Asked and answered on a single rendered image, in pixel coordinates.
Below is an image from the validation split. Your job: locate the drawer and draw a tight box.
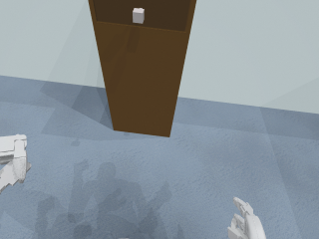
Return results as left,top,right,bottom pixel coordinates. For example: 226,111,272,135
94,0,190,32

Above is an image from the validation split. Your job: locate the right robot hand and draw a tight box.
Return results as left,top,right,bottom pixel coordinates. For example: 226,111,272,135
227,196,266,239

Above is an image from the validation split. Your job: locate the handle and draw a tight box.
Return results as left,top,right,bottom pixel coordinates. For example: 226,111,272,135
133,8,145,24

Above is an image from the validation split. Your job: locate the cabinet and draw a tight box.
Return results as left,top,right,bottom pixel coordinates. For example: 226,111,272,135
88,0,196,137

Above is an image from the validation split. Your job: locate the left robot hand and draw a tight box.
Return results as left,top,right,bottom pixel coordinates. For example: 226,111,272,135
0,133,32,194

